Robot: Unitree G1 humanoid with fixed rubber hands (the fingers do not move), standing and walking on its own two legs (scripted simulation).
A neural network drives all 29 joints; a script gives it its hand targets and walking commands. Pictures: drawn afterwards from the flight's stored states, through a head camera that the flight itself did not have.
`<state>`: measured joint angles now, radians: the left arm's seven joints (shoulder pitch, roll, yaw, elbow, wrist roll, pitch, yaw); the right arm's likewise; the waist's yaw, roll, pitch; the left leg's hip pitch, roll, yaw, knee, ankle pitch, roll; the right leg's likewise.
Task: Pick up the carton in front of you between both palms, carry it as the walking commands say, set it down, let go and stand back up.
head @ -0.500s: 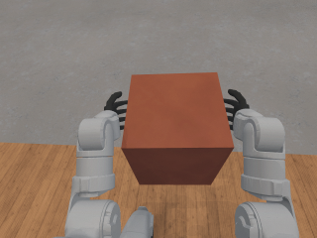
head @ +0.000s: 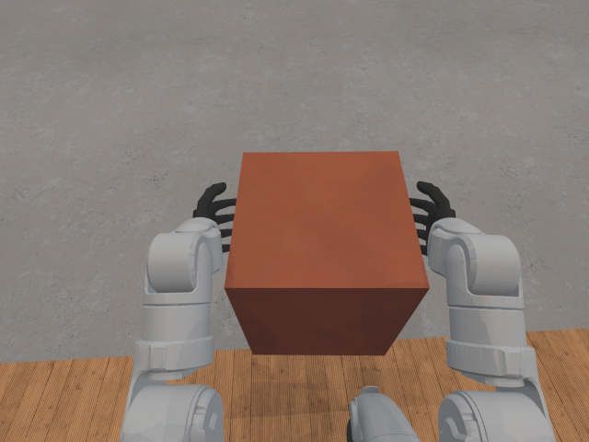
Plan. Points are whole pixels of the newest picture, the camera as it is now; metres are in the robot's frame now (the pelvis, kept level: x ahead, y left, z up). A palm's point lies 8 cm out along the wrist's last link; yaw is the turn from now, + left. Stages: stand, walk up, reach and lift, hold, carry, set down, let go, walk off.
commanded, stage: carry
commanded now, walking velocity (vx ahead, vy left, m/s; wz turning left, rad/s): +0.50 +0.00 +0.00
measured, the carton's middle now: (319, 261) +0.36 -0.02 +0.01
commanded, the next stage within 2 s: none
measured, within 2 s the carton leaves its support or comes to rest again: neither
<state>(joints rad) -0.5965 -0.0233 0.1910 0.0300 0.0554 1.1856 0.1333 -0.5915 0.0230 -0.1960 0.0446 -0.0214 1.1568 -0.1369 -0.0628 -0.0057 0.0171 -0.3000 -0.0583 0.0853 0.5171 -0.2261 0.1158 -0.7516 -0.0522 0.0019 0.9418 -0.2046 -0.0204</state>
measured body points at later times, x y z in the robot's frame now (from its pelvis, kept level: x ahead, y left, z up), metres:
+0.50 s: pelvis +0.28 -0.05 -0.03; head +0.33 -0.06 +0.42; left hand +0.64 +0.12 +0.06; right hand +0.67 -0.18 +0.05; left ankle +0.36 +0.11 -0.69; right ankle +0.28 -0.09 -0.76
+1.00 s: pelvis +0.57 +0.00 -0.04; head +0.63 +0.01 +0.41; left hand +0.95 +0.14 +0.03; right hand +0.93 -0.16 +0.04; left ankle +0.59 +0.06 -0.78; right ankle +0.61 -0.15 -0.71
